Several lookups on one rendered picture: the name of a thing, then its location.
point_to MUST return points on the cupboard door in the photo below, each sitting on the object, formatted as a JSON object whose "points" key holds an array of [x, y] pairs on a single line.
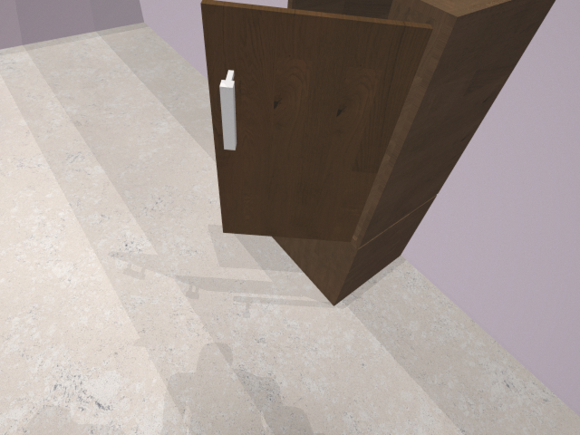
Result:
{"points": [[318, 96]]}

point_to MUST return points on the handle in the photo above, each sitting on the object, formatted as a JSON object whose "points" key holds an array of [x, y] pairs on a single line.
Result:
{"points": [[228, 111]]}

